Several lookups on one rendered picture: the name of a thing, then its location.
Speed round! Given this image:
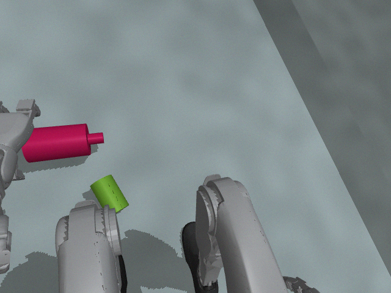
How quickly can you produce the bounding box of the left robot hand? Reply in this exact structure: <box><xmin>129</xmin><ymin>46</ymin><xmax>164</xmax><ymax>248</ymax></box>
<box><xmin>0</xmin><ymin>99</ymin><xmax>41</xmax><ymax>181</ymax></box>

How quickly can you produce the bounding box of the right robot hand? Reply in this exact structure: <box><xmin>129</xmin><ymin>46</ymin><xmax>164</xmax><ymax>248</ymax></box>
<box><xmin>283</xmin><ymin>277</ymin><xmax>320</xmax><ymax>293</ymax></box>

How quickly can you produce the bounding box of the right robot foot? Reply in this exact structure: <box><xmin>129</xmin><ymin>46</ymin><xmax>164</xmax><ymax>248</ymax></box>
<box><xmin>182</xmin><ymin>222</ymin><xmax>219</xmax><ymax>293</ymax></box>

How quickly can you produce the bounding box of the left robot arm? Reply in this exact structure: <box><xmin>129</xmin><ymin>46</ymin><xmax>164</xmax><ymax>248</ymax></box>
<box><xmin>0</xmin><ymin>145</ymin><xmax>18</xmax><ymax>274</ymax></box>

